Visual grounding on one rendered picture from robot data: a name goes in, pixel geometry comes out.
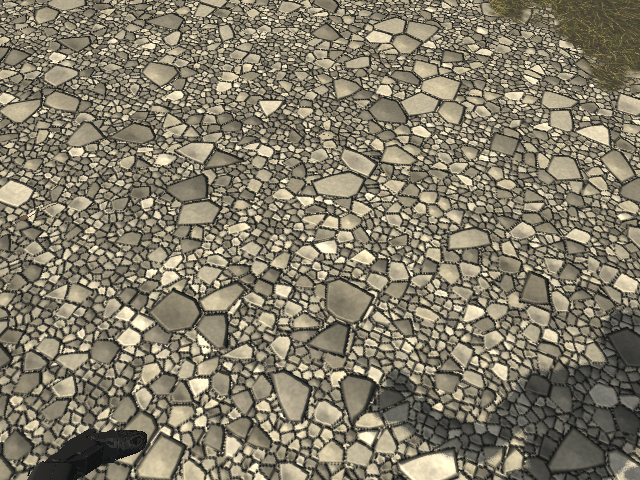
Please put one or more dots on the robot left hand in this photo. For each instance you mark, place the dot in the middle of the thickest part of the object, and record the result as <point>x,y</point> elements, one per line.
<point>87,451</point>

